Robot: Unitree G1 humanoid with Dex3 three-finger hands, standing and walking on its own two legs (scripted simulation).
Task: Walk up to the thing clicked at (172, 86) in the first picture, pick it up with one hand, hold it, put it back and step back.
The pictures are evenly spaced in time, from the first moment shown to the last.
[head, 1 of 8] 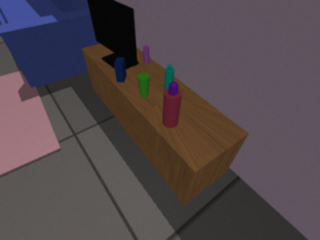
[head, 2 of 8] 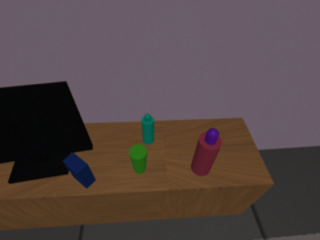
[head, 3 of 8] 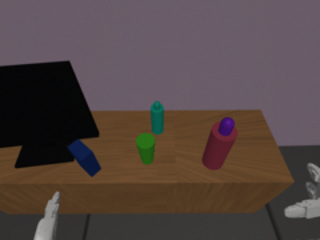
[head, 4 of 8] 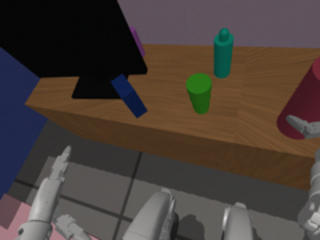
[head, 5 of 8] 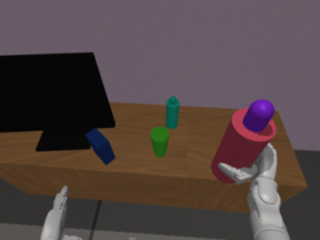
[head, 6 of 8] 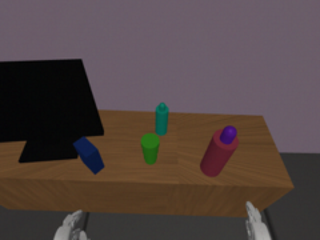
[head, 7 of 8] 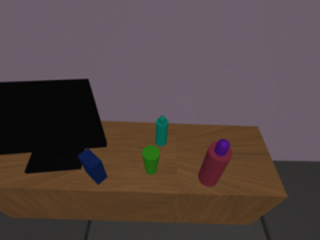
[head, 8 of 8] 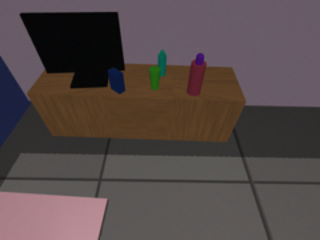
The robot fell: no
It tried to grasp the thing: yes
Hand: right
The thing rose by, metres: 0.25
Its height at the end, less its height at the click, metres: +0.00
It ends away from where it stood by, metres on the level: 0.03
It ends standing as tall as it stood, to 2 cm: yes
